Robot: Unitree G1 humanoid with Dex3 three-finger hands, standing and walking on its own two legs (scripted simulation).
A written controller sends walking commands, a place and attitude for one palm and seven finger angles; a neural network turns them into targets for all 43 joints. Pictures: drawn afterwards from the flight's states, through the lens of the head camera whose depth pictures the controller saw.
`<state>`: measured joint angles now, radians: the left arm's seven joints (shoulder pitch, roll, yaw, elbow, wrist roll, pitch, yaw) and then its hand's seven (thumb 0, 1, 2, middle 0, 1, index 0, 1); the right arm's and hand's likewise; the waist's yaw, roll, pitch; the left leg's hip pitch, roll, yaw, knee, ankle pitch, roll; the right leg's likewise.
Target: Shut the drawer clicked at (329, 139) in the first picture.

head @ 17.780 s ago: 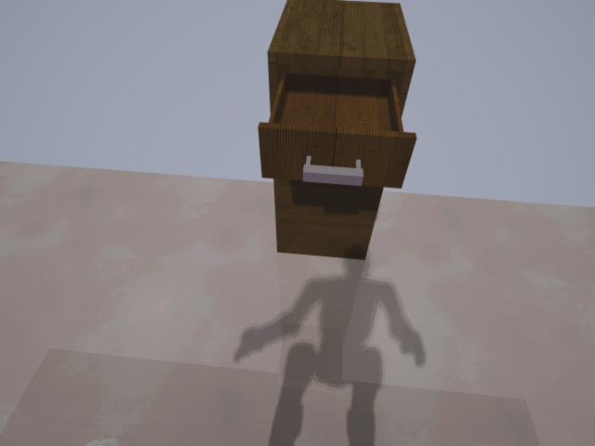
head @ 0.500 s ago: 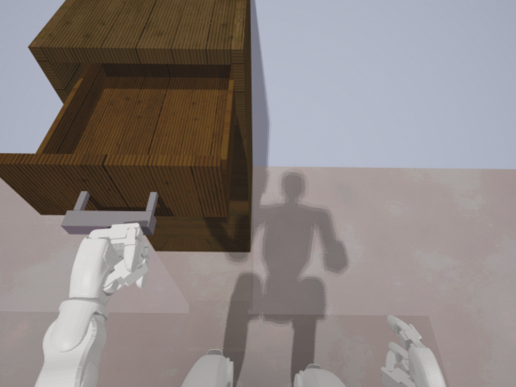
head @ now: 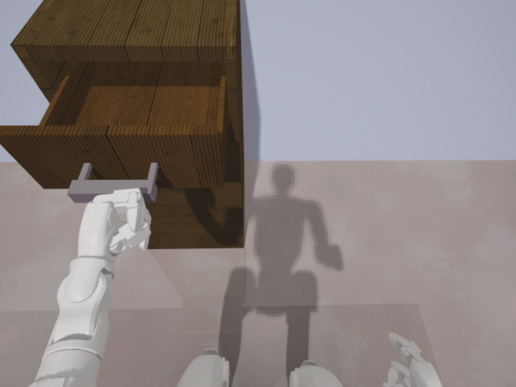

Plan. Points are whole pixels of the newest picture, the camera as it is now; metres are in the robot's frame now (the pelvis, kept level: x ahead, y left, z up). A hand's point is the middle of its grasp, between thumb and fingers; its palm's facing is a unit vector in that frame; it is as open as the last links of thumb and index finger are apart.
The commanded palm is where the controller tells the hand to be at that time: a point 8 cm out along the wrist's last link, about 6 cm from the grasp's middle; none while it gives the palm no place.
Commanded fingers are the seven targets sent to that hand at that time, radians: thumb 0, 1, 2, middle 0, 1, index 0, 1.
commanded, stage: push the drawer shut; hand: left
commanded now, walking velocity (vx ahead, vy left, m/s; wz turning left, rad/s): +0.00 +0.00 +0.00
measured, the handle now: (117, 179) +0.42 +0.24 +0.05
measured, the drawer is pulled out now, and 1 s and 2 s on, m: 0.18 0.06 0.00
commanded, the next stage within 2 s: pull the fist back off the drawer in 1.74 s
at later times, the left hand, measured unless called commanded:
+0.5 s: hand (149, 190) +0.41 +0.19 +0.04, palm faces +0.03 -1.00 -0.05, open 3.2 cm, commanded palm +0.39 +0.24 +0.05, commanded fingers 0.00 0.90 0.90 -1.40 -1.60 -1.40 -1.60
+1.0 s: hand (153, 161) +0.46 +0.20 +0.05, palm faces +0.04 -1.00 -0.03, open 3.3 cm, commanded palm +0.45 +0.24 +0.05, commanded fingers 0.00 0.90 0.90 -1.40 -1.60 -1.40 -1.60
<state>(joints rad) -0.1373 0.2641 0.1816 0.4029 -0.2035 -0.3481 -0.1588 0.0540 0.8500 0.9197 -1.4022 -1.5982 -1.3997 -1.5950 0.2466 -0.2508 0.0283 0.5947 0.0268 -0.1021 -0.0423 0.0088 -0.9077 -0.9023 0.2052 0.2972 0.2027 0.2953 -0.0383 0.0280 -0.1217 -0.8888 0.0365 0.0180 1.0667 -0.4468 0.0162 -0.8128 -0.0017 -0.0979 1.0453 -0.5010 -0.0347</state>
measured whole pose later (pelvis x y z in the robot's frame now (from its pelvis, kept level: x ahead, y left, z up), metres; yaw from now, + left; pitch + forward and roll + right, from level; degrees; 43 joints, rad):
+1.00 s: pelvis -0.01 +0.01 -0.01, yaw -2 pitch +20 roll -3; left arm -0.70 0.42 0.36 1.02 -0.12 -0.43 -0.20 0.05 0.77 0.87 -1.40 -1.60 -1.40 -1.60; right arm 0.32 -0.26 0.03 0.65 0.01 0.01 -0.02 0.00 -0.91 -0.90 0.21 0.30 0.20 0.30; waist -0.13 0.02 -0.12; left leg -1.02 0.05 0.02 1.11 -0.45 0.03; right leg -0.94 0.02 -0.09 1.07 -0.48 -0.03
